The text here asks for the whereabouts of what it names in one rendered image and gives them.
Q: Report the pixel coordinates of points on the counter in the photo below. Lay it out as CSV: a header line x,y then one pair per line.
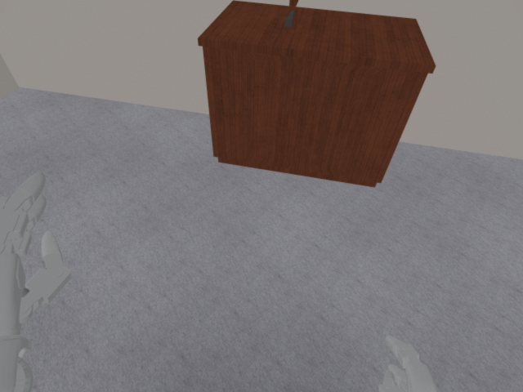
x,y
327,98

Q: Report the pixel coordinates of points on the robot right hand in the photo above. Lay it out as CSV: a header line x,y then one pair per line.
x,y
417,376

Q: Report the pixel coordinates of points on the tap lever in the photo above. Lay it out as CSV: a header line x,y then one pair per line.
x,y
289,19

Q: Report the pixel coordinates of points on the left robot forearm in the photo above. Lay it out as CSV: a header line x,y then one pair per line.
x,y
15,374

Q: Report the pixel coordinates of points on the robot left hand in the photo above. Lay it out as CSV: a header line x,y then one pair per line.
x,y
18,215

